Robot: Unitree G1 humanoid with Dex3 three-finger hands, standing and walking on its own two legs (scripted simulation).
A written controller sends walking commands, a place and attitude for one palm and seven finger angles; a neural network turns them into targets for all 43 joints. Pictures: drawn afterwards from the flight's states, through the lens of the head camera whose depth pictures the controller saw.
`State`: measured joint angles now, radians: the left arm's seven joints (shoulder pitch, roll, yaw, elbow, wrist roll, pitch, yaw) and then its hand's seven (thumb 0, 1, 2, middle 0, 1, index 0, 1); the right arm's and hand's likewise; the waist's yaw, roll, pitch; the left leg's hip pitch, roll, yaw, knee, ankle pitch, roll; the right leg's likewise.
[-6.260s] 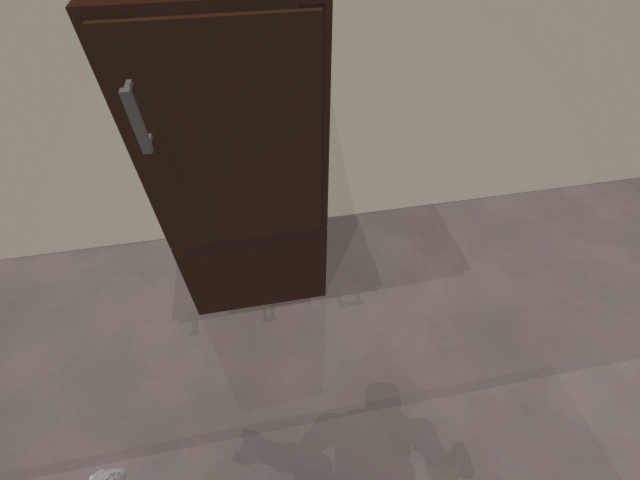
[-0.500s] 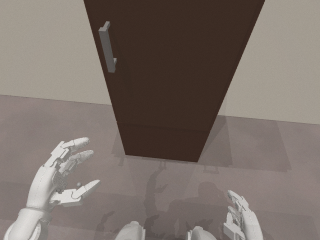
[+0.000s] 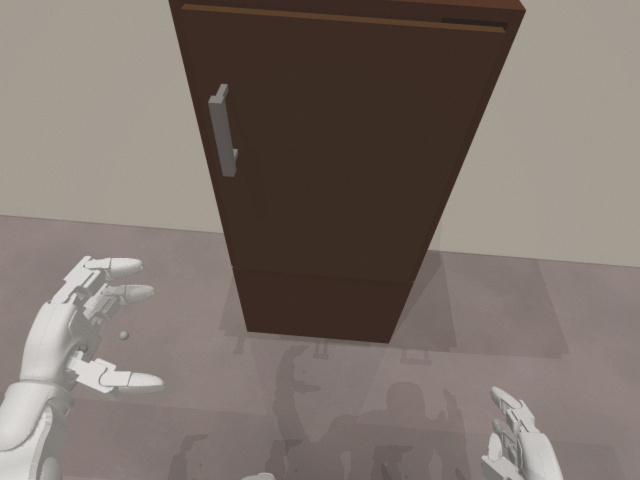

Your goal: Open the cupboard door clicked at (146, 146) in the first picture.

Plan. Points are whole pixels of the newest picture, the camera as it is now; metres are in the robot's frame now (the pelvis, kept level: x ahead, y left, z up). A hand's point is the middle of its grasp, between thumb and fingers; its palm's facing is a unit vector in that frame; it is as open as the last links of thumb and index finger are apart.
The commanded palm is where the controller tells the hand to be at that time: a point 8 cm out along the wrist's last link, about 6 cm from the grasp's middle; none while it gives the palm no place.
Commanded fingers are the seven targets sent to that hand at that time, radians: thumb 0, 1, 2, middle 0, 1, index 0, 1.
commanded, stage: raise the hand with hooked fingers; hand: left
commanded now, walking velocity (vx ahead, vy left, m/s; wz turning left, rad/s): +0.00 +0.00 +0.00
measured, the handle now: (226, 132) +0.60 +0.20 +0.10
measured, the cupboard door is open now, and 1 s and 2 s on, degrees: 0 0 0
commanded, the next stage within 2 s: move the hooked fingers beside the handle in 0.88 s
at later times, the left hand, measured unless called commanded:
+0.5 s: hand (98, 268) +0.31 +0.27 +0.11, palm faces +0.03 -1.00 -0.03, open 14.0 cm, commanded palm +0.27 +0.31 +0.11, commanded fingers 0.00 -0.50 0.30 -0.30 -1.20 -0.30 -1.20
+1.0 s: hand (115, 275) +0.30 +0.26 +0.11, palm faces +0.03 -1.00 -0.03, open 14.0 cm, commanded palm +0.28 +0.30 +0.11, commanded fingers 0.00 -0.50 0.30 -0.30 -1.20 -0.30 -1.20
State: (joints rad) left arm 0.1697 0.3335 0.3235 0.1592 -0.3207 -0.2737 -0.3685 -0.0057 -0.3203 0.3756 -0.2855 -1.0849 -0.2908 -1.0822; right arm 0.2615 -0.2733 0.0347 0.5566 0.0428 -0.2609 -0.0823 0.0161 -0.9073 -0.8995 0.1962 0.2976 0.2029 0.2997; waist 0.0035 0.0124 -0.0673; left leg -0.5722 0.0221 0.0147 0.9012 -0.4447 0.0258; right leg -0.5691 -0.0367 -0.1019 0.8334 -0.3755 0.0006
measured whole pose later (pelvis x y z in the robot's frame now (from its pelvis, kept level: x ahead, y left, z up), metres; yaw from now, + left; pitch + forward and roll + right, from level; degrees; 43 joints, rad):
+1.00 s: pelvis +0.01 -0.02 +0.02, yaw -1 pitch +5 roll -1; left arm -0.10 0.42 0.44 0.44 -0.33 -0.18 -0.51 -0.01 -0.50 0.30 -0.30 -1.20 -0.30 -1.20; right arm 0.28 -0.28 0.06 0.57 0.05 -0.21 -0.10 0.02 -0.91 -0.90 0.20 0.30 0.21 0.30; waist 0.01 0.03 -0.04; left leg -0.46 0.03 0.03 0.76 -0.39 0.01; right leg -0.47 -0.02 -0.09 0.72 -0.34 -0.02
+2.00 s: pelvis +0.01 +0.00 +0.00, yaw -2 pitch +13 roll -2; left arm -0.73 0.60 0.48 1.09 -0.18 -0.31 -0.50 -0.01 -0.50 0.30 -0.30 -1.20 -0.30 -1.20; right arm 0.37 -0.29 0.05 0.61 0.03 -0.04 -0.07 0.01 -0.91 -0.90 0.20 0.30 0.21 0.30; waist -0.10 0.00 -0.06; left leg -0.68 0.04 0.04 0.87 -0.42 0.03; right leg -0.69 -0.02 -0.08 0.79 -0.33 0.00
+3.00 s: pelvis +0.03 +0.00 -0.01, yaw -4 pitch +22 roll -4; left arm -0.96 0.78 0.55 1.24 -0.07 -0.28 -0.45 -0.01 -0.49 0.30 -0.30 -1.20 -0.31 -1.20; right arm 0.45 -0.28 0.06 0.58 -0.01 0.12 -0.03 0.00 -0.91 -0.90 0.20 0.30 0.21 0.30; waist -0.20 0.02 -0.07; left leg -0.84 0.07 0.03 0.93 -0.47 0.03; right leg -0.83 0.02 -0.08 0.80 -0.35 0.00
